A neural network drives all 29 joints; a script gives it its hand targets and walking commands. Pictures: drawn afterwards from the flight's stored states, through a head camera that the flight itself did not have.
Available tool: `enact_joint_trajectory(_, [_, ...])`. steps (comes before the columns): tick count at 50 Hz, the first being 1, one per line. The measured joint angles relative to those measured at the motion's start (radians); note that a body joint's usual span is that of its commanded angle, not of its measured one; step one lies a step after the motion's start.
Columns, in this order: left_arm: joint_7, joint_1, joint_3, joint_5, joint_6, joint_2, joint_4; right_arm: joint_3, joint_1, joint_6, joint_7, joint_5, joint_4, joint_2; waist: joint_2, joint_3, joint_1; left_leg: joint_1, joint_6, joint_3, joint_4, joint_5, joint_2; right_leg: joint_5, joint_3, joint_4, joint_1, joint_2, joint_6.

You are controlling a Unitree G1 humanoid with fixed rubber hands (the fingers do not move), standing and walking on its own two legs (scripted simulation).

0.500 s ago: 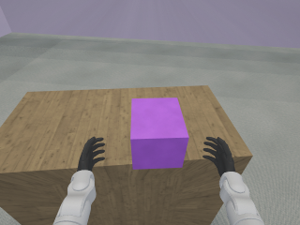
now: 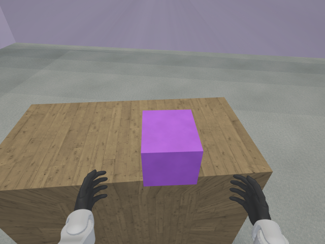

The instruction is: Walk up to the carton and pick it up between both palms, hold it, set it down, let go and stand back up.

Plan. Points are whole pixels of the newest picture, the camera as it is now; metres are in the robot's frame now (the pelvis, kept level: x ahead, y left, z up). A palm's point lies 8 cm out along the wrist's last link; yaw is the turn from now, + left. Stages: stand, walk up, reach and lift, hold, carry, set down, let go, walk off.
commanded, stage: set down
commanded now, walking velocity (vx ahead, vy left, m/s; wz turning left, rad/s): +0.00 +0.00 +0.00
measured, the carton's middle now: (168, 145) +0.47 -0.03 +0.00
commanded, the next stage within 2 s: let go in 1.76 s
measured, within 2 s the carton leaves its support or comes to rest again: neither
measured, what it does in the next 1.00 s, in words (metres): stands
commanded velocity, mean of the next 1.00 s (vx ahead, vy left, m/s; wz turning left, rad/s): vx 0.00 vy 0.00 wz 0.00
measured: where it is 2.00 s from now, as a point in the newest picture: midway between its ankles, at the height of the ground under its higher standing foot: outside the picture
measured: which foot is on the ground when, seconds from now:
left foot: down 0.00-1.00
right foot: down 0.00-1.00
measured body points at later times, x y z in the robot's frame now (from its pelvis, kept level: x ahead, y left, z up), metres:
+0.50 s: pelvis +0.01 +0.00 +0.00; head -0.02 +0.00 +0.45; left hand +0.23 +0.19 +0.00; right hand +0.22 -0.22 +0.01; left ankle +0.01 +0.12 -0.74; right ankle +0.04 -0.13 -0.74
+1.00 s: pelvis +0.01 +0.00 +0.00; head -0.01 +0.00 +0.45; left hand +0.21 +0.20 -0.04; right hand +0.20 -0.23 -0.03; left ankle +0.01 +0.12 -0.74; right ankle +0.04 -0.13 -0.74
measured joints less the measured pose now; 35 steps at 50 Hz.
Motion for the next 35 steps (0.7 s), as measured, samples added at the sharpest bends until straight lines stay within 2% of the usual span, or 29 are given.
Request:
enact_joint_trajectory(15, [-0.037, 0.019, 0.0, -0.002, 0.003, 0.033, 0.023, 0.0, 0.012, 0.019, 0.0, 0.0, -0.004, 0.0, 0.0, 0.047, 0.0, 0.001, 0.0, 0.0, -0.001, -0.007, 0.0, -0.008, 0.0, 0.0, 0.0, 0.0, 0.0])
enact_joint_trajectory(25, [-0.055, 0.06, 0.0, -0.002, -0.047, 0.04, 0.068, 0.0, 0.046, -0.004, 0.005, 0.0, -0.003, 0.0, 0.0, 0.059, 0.0, 0.001, 0.0, 0.0, -0.001, -0.015, 0.0, -0.016, 0.0, 0.0, 0.0, 0.0, 0.0])
enact_joint_trajectory(35, [-0.065, 0.065, 0.0, -0.002, -0.079, 0.057, 0.134, 0.0, 0.047, -0.035, 0.013, -0.009, 0.077, 0.0, 0.0, 0.067, 0.0, 0.001, 0.0, 0.0, -0.001, -0.015, 0.0, -0.016, 0.0, 0.0, 0.0, 0.0, 0.0])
